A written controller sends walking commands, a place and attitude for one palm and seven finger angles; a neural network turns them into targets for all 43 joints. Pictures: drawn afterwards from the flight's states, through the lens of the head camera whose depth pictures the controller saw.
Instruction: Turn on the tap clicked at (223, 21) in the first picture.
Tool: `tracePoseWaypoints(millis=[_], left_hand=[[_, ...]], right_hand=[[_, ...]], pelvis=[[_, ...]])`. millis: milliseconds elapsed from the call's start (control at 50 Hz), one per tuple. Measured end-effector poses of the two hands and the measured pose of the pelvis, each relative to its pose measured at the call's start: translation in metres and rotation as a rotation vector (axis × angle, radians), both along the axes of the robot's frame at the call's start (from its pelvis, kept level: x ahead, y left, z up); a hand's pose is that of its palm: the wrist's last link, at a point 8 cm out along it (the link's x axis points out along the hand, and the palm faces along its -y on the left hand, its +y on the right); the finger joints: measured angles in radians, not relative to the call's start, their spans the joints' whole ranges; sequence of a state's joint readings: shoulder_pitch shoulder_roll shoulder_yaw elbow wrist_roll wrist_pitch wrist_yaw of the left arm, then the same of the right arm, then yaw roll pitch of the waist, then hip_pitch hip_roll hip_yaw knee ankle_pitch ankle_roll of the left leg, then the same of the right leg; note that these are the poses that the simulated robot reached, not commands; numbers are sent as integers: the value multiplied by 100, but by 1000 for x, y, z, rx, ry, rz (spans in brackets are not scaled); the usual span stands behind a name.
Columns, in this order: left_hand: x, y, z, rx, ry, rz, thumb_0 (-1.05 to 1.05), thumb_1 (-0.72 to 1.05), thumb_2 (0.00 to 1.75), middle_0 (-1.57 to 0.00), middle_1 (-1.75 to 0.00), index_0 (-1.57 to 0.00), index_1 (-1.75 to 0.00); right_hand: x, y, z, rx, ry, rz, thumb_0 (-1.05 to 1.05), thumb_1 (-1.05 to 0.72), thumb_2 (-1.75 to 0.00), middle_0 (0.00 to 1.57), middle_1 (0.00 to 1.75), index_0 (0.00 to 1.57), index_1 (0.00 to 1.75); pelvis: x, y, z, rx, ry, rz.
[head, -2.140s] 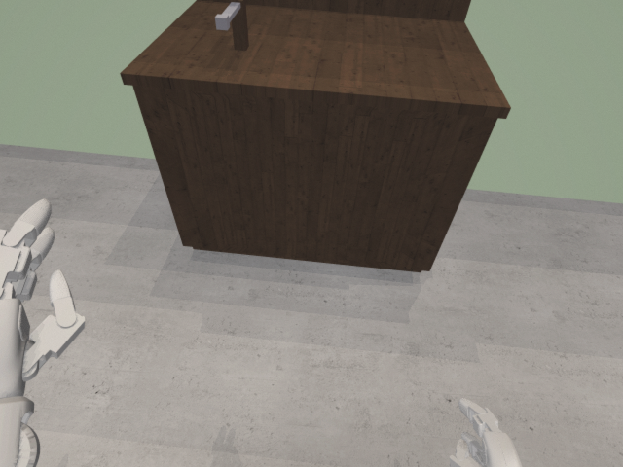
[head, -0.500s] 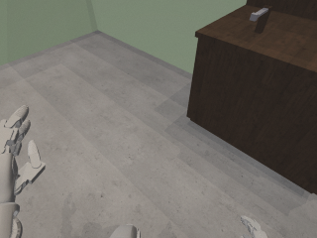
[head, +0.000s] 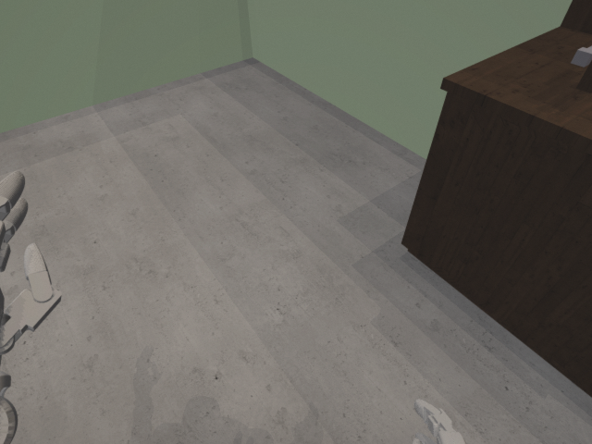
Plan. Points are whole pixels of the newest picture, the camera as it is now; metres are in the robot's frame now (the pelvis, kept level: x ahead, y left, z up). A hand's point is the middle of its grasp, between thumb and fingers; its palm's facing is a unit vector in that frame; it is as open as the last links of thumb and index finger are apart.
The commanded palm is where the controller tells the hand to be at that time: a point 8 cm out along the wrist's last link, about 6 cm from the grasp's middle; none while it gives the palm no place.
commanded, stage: walk to a spot facing it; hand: left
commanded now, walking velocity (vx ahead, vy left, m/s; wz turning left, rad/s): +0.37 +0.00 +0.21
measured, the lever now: (583, 57) +0.87 -0.53 +0.16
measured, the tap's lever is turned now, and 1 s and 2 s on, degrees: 0 0 0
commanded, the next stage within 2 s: turn to face it in 0.64 s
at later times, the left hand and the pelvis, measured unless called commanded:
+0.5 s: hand (104, 200) +0.34 +0.27 +0.18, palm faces +0.50 -0.79 -0.36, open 7.4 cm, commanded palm +0.27 +0.30 +0.19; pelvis +0.13 +0.01 +0.00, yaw +4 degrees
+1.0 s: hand (159, 152) +0.44 +0.24 +0.19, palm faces +0.50 -0.77 -0.40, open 7.4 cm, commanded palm +0.38 +0.28 +0.19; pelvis +0.25 -0.02 +0.01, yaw +5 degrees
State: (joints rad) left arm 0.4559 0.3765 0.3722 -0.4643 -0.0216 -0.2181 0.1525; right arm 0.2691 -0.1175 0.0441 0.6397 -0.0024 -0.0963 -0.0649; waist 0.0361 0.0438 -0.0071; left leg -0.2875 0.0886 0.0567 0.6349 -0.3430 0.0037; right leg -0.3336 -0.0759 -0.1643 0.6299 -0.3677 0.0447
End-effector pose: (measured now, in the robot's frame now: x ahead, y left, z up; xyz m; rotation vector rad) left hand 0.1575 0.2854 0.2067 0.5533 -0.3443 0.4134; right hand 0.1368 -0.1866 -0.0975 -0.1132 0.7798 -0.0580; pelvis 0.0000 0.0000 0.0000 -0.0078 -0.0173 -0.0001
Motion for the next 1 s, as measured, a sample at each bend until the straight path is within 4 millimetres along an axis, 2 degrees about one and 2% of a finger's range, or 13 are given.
tracePoseWaypoints(millis=[60, 100, 200, 280, 380, 460, 560, 620, 660, 720, 780, 900, 1000], left_hand=[[14, -6, -15, -54, 9, 48, 1, 89, 90, -21, -31, -20, -30], [24, -11, -22, -103, 25, 53, 1, 89, 90, -21, -31, -20, -30], [48, -19, -16, -96, 59, 7, 1, 89, 90, -21, -31, -21, -30], [65, -9, -2, -43, 23, -6, 1, 88, 90, -22, -31, -21, -30], [93, 17, -3, -19, -81, 13, 1, 89, 90, -21, -31, -21, -30], [127, 28, -15, -61, -54, 36, 1, 89, 90, -21, -31, -20, -30], [148, 7, -6, -61, 2, -2, 2, 89, 90, -21, -31, -20, -30], [154, -7, 5, -11, 23, -3, 2, 89, 90, -21, -31, -20, -30], [160, -11, 9, 29, 36, 25, 1, 89, 90, -21, -31, -21, -30], [171, -15, 3, 59, 42, 90, 1, 89, 90, -21, -31, -21, -30], [183, -14, -6, -6, 54, 138, 1, 89, 90, -21, -31, -21, -30], [205, -18, -15, -67, 100, 131, 1, 89, 90, -21, -31, -21, -30], [234, -15, -8, -53, 18, 52, 1, 88, 90, -21, -31, -21, -30]], right_hand=[[18, -20, -15, -36, 39, 40, 1, -90, -90, 21, 30, 21, 30], [29, -35, -14, -72, 62, 47, 1, -90, -90, 21, 30, 21, 30], [61, -66, 13, -153, 54, -1, 1, -90, -90, 20, 30, 20, 30], [91, -75, 33, -213, 19, -16, 1, -91, -90, 20, 29, 20, 30], [135, -63, 33, -249, -50, -35, 1, -91, -90, 20, 29, 20, 30], [162, -33, 27, -159, -63, -24, 1, -91, -90, 20, 29, 20, 30], [182, 2, 24, -37, -50, 32, 1, -91, -90, 20, 29, 20, 30], [193, 10, 16, 11, -24, 64, 1, -90, -90, 20, 30, 20, 30], [202, 9, 7, 31, -1, 83, 1, -90, -90, 21, 30, 20, 30], [220, -4, -14, 31, 32, 110, 1, -90, -90, 21, 30, 21, 30], [238, -24, -20, -17, 81, 134, 1, -90, -90, 21, 30, 21, 30], [276, -62, 9, -136, 57, 102, 1, -90, -90, 20, 30, 20, 30], [308, -73, 35, -216, -39, 61, 1, -91, -90, 20, 29, 20, 30]], pelvis=[[12, -8, -8, -1, -9, 34], [20, -10, -5, 10, -16, 39], [46, -11, 9, 28, -3, 68], [70, -6, 12, 36, 8, 77], [104, 12, -6, 28, -4, 66], [121, 12, -5, 23, -4, 78], [146, 6, 6, 7, 14, 78], [164, -3, 9, 3, 16, 85], [177, -10, 6, 3, 12, 97], [194, -22, -5, 4, 1, 128], [207, -26, -3, 18, -10, 150], [231, -27, 9, 36, 7, 137], [250, -18, 5, 15, 15, 91]])
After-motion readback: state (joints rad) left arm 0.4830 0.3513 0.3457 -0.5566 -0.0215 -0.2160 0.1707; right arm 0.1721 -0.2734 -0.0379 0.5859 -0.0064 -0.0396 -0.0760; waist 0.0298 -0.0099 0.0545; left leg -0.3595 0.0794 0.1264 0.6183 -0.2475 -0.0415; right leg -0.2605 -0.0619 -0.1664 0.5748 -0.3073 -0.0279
